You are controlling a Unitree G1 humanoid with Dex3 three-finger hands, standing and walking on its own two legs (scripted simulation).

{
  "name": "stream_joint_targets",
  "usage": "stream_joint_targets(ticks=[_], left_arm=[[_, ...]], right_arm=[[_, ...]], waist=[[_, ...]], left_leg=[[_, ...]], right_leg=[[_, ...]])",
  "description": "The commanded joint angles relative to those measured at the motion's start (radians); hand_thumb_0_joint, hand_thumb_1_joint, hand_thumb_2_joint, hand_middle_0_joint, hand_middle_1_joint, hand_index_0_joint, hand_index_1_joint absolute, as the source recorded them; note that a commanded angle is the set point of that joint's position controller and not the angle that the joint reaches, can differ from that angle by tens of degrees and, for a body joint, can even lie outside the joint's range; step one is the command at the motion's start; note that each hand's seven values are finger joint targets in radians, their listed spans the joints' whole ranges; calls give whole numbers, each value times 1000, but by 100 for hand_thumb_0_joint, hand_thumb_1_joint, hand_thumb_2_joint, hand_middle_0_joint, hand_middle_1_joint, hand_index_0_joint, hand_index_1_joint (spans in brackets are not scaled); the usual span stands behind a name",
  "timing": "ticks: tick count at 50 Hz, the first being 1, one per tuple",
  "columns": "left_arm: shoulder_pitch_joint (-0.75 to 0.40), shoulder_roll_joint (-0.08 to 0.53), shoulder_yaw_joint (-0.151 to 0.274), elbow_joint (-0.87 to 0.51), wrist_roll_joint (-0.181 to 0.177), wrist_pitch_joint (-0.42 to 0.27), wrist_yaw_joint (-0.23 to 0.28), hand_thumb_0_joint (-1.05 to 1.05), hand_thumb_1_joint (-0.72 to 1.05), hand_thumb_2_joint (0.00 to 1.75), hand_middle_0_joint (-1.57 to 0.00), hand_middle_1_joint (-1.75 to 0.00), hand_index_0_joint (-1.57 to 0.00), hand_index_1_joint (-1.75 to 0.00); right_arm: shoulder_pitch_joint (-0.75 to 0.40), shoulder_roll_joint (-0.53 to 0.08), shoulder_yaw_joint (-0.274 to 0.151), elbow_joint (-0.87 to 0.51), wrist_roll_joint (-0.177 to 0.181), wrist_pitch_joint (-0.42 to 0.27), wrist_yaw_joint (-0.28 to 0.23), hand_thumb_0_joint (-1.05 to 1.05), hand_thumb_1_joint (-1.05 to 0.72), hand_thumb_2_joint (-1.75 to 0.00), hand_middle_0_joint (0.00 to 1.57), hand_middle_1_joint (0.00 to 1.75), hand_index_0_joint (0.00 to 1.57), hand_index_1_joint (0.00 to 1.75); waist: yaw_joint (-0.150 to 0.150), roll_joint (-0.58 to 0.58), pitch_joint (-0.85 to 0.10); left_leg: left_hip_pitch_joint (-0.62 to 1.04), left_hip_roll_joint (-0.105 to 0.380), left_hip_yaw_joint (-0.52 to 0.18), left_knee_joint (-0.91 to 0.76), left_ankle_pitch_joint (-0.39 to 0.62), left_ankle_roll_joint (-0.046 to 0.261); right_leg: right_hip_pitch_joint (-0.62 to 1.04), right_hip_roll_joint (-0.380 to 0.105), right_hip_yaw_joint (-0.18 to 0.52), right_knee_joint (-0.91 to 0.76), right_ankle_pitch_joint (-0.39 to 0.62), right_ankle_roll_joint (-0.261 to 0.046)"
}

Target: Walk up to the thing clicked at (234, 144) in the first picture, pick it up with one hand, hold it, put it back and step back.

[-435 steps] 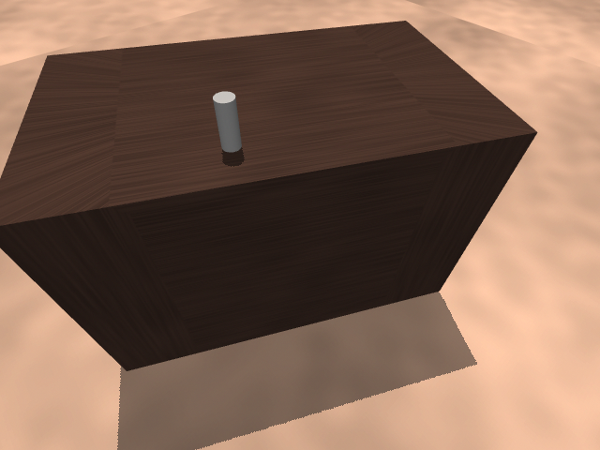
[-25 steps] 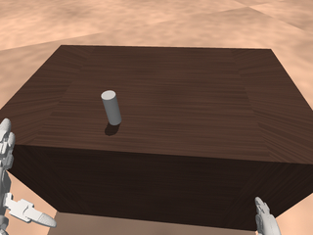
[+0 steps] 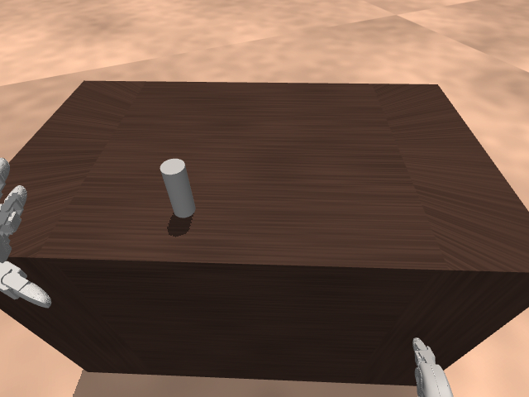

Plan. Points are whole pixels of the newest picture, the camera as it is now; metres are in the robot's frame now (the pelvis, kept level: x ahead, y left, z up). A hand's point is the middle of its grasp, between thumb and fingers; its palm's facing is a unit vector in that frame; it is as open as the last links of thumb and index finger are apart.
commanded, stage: go down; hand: left
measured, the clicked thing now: (179, 189) +0.48 +0.17 +0.04
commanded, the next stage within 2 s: none
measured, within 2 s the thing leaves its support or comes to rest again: neither
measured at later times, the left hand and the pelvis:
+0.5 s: hand (20, 219) +0.31 +0.33 +0.15, palm faces +0.12 -0.99 -0.01, open 17.7 cm; pelvis +0.00 +0.00 +0.00, yaw +1 degrees
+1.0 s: hand (17, 204) +0.34 +0.35 +0.15, palm faces +0.12 -0.99 +0.00, open 17.7 cm; pelvis +0.00 +0.00 +0.00, yaw +0 degrees
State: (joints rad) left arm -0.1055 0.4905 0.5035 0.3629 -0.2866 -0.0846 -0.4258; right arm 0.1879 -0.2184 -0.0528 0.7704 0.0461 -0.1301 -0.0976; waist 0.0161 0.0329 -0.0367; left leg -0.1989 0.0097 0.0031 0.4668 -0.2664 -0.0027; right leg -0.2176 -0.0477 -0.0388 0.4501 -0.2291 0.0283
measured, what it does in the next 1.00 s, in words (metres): stands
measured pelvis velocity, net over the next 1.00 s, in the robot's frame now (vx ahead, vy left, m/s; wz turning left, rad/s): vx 0.00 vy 0.00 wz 0.00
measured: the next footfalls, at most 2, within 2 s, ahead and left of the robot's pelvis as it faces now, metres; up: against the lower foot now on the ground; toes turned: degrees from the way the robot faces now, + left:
none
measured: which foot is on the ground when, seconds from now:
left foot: down 0.00-1.00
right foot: down 0.00-1.00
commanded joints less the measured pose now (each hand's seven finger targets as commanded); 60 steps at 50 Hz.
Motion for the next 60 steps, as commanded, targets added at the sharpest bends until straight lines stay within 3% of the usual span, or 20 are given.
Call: stream_joint_targets(ticks=[1,2,5,8,10,12,14,17,18,20,25,28,31,33,36,37,42,45,49,60], left_arm=[[-288,295,98,-203,-25,-49,-21,0,-61,3,-6,-4,-5,-5],[-318,344,123,-229,-20,-50,-19,0,-61,3,-6,-4,-5,-5],[-296,296,90,-200,-16,-43,-26,0,-60,4,-5,-4,-4,-5],[-366,362,125,-217,-13,-52,-32,0,-61,4,-5,-4,-5,-5],[-400,361,116,-257,-13,-52,-41,0,-59,6,-5,-4,-4,-5],[-318,347,117,-68,-19,-20,-53,0,-61,5,-5,-4,-5,-5],[-437,380,118,-122,-29,-18,-74,0,-61,5,-5,-4,-4,-5],[-439,410,126,-12,-30,9,-102,0,-61,4,-5,-4,-5,-5],[-463,378,92,-36,-34,12,-115,0,-61,5,-5,-4,-4,-5],[-465,429,126,67,-34,28,-129,0,-61,4,-5,-4,-5,-5],[-565,477,129,96,-30,25,-164,0,-61,4,-5,-4,-4,-5],[-567,476,119,190,-23,26,-164,0,-61,6,-4,-4,-4,-5],[-648,536,137,155,-11,3,-165,0,-61,5,-5,-4,-4,-4],[-592,532,134,256,-3,2,-169,0,-60,6,-5,-4,-4,-5],[-680,575,141,214,-1,-21,-173,0,-56,5,-4,-3,-4,-4],[-656,560,132,245,1,-18,-175,0,-57,5,-4,-3,-4,-4],[-659,547,115,268,-8,-19,-183,0,-59,4,-5,-3,-5,-4],[-706,607,141,238,-4,-33,-179,0,-57,5,-5,-3,-5,-4],[-679,583,131,294,-4,-30,-177,0,-59,5,-5,-4,-5,-5],[-723,639,143,343,1,-40,-198,0,-58,5,-4,-4,-4,-4]], right_arm=[[-113,-182,-57,-181,-7,-69,-19,0,53,-5,5,5,5,5],[-106,-187,-62,-168,-7,-70,-24,0,53,-5,5,5,5,5],[-100,-139,-30,-149,-9,-75,-21,0,53,-5,5,5,5,5],[-92,-185,-53,-165,-15,-82,-32,0,53,-6,5,5,5,5],[-69,-138,-23,-148,-15,-83,-30,0,54,-5,5,5,5,5],[-103,-193,-59,-145,-14,-83,-46,0,54,-5,5,5,5,5],[-92,-164,-27,-121,-15,-88,-48,0,53,-6,5,5,5,5],[-87,-171,-27,-100,-15,-90,-59,0,53,-5,5,5,5,5],[-119,-180,-29,-143,-16,-99,-62,0,53,-6,5,5,5,5],[-86,-178,-15,-116,-17,-97,-68,0,54,-5,5,5,5,5],[-65,-166,9,-139,-26,-115,-75,0,54,-5,5,5,5,5],[-98,-190,-5,-149,-27,-119,-83,0,54,-5,5,5,5,5],[-86,-175,8,-150,-31,-122,-86,0,55,-5,5,5,5,5],[-120,-176,14,-155,-29,-123,-88,0,55,-5,5,5,5,5],[-123,-187,5,-139,-30,-125,-94,0,55,-5,5,5,5,5],[-121,-164,31,-149,-31,-127,-90,0,55,-5,5,5,5,5],[-108,-162,32,-124,-29,-128,-91,0,55,-5,5,5,5,5],[-76,-189,11,-99,-32,-127,-95,0,55,-5,5,5,5,5],[-105,-185,19,-120,-29,-134,-95,0,55,-5,5,5,5,5],[-105,-181,27,-105,-30,-135,-103,0,54,-5,5,5,5,5]], waist=[[9,44,-199],[17,58,-205],[22,46,-159],[8,85,-216],[6,99,-220],[-4,38,-176],[-12,78,-198],[-16,80,-193],[-22,64,-209],[-20,48,-185],[-19,51,-225],[-24,25,-187],[-22,55,-274],[-21,18,-237],[-23,60,-258],[-17,58,-249],[-30,90,-242],[-37,126,-290],[-40,85,-241],[-41,87,-294]], left_leg=[[51,-6,-4,-71,269,0],[56,-6,-5,-69,281,0],[29,-10,-1,-63,284,4],[61,-5,-4,-61,304,-1],[64,-7,-4,-57,328,1],[41,-9,-5,-56,315,5],[50,-10,-5,-54,323,8],[53,-8,-11,-59,324,7],[64,-7,-15,-63,324,7],[50,-9,-13,-62,308,11],[56,-20,-9,-62,258,19],[31,-24,-3,-62,228,21],[65,-26,-6,-45,290,20],[28,-28,-6,-47,275,23],[35,-26,-9,-49,242,21],[24,-25,-10,-52,231,19],[21,-15,-16,-48,259,9],[57,-9,-18,-39,288,4],[20,-8,-21,-45,259,5],[21,-17,-19,-21,278,12]], right_leg=[[56,38,-28,-41,182,-45],[56,39,-30,-39,191,-45],[49,34,-25,-41,200,-42],[57,37,-25,-34,213,-44],[61,37,-28,-33,243,-44],[52,35,-25,-39,237,-39],[50,32,-23,-37,254,-41],[33,37,-28,-39,246,-43],[34,39,-32,-39,250,-43],[24,39,-32,-47,237,-41],[12,38,-31,-58,204,-37],[-14,35,-23,-62,183,-36],[13,32,-21,-51,240,-35],[15,32,-18,-54,228,-33],[-5,34,-19,-56,198,-36],[-1,37,-20,-56,184,-38],[-24,44,-22,-48,198,-45],[-39,46,-22,-46,212,-48],[-45,50,-25,-48,192,-46],[-45,44,-21,-37,219,-42]])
